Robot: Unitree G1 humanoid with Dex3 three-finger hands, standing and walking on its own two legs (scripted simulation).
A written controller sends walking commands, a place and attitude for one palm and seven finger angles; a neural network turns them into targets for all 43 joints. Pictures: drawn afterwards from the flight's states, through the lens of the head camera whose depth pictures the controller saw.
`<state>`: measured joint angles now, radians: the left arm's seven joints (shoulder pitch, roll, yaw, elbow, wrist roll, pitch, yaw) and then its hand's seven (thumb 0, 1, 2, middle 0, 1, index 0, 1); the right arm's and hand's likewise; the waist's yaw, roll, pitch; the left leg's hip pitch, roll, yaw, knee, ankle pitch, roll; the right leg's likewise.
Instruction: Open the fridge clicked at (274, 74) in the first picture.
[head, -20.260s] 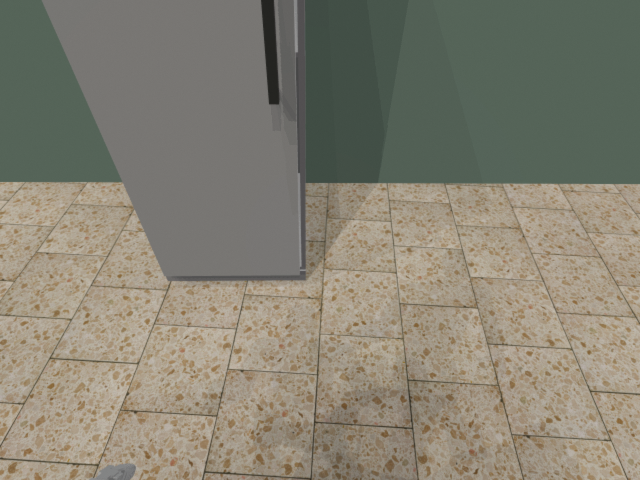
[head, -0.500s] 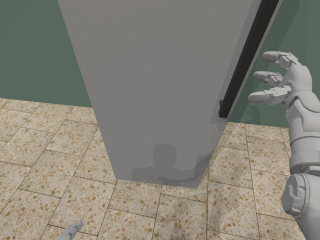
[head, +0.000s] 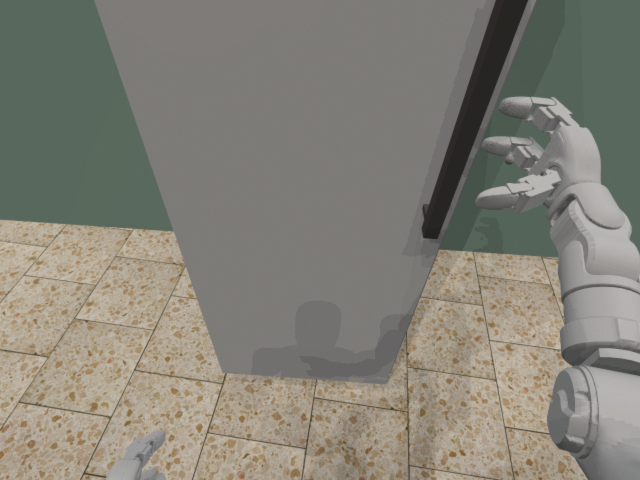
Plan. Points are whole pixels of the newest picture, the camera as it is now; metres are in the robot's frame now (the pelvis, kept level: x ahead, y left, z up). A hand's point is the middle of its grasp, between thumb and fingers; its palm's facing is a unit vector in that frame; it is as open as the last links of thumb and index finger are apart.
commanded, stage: move the hooked fingers beside the handle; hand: right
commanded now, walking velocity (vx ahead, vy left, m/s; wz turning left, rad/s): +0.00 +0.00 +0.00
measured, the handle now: (462, 118) +0.51 -0.13 +0.23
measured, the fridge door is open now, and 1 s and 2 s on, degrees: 0 0 0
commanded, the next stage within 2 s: none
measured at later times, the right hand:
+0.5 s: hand (501, 172) +0.45 -0.18 +0.19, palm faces +0.01 +1.00 +0.01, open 14.0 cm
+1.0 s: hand (511, 175) +0.44 -0.19 +0.20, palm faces +0.04 +1.00 +0.01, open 14.0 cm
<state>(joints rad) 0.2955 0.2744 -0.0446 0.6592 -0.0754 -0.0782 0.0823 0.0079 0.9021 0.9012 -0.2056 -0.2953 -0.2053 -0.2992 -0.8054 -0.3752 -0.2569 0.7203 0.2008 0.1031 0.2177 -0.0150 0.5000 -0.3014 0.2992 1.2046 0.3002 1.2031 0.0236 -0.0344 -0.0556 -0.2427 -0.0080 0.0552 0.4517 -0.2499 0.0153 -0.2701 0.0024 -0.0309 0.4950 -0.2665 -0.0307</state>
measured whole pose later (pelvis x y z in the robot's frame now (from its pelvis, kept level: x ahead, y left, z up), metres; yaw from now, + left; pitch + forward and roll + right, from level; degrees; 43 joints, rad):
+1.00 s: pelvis +0.00 +0.00 +0.00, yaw +1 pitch +3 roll +1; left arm 0.29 0.25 -0.05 0.64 -0.07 -0.06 0.08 0.01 0.90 0.90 -0.21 -0.30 -0.21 -0.30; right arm -0.75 -0.38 -0.29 0.70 0.16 0.11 0.17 -0.01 0.50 -0.30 0.30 1.20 0.30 1.20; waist 0.03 -0.02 -0.05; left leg -0.25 -0.01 0.04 0.45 -0.25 0.01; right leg -0.27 0.00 -0.05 0.50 -0.27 -0.03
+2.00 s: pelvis +0.00 +0.00 +0.00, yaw +0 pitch +3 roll +1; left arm 0.28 0.27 -0.05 0.64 -0.07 -0.06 0.09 0.01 0.90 0.90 -0.21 -0.30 -0.21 -0.30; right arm -0.85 -0.41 -0.27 0.82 0.17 0.12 0.18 -0.01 0.50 -0.30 0.30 1.20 0.30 1.20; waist 0.04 -0.04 -0.05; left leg -0.27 -0.01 0.05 0.45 -0.24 0.02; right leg -0.30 0.00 -0.03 0.49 -0.26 -0.03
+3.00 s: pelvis +0.00 +0.00 +0.00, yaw +0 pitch +3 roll +1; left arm 0.34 0.27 -0.03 0.69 -0.06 -0.06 0.08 0.01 0.90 0.90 -0.21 -0.30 -0.21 -0.30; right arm -0.90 -0.36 -0.24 0.86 0.17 0.07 0.14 -0.01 0.50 -0.30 0.30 1.20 0.30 1.20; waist 0.05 -0.04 -0.04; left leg -0.27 -0.01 0.05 0.45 -0.24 0.01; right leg -0.30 0.00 -0.04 0.49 -0.26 -0.03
